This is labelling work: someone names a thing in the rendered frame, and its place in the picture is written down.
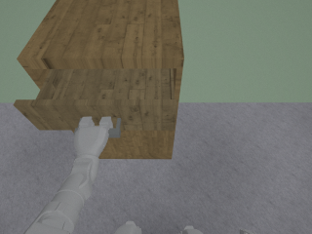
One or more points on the cabinet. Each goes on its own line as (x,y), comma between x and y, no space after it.
(112,34)

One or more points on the left robot forearm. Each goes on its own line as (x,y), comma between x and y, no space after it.
(63,211)

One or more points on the left robot upper arm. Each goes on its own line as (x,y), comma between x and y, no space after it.
(41,228)

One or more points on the robot left thigh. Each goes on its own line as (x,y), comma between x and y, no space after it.
(128,229)

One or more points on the right robot shin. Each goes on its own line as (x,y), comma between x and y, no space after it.
(188,227)

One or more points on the drawer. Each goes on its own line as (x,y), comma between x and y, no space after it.
(144,99)

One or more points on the robot left hand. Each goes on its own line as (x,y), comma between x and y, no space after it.
(91,139)

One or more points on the handle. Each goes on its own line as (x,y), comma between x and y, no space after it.
(113,132)

